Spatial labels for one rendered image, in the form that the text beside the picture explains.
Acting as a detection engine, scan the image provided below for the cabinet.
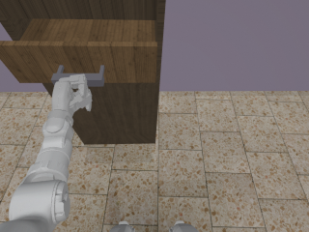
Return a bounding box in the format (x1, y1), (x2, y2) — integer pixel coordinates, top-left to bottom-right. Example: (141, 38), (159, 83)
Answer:
(0, 0), (166, 145)

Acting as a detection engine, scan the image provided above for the left robot shin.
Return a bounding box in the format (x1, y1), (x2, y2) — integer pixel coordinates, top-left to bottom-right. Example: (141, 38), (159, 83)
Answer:
(119, 220), (129, 225)

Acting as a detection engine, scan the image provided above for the robot shin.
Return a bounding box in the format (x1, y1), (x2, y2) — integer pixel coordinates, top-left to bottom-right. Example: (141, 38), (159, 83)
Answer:
(174, 220), (184, 225)
(119, 220), (129, 225)

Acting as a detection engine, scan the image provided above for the drawer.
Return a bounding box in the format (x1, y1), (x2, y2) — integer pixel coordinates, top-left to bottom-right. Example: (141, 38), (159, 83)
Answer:
(0, 18), (157, 83)

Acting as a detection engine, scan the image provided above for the robot left forearm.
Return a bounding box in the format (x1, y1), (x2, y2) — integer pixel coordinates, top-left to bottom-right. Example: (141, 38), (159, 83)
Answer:
(9, 109), (74, 221)

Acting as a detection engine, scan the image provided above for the right robot shin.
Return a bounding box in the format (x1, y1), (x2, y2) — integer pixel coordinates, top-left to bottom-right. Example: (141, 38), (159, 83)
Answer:
(174, 220), (184, 225)

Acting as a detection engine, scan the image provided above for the handle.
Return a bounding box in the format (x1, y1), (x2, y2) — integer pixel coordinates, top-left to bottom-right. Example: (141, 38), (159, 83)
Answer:
(51, 65), (105, 87)

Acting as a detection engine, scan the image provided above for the left robot hand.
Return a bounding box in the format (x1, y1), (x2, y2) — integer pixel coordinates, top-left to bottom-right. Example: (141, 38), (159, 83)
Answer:
(51, 73), (93, 117)

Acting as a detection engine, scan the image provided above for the left robot upper arm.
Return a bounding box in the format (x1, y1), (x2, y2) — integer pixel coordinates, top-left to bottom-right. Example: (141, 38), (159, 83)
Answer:
(0, 179), (70, 232)

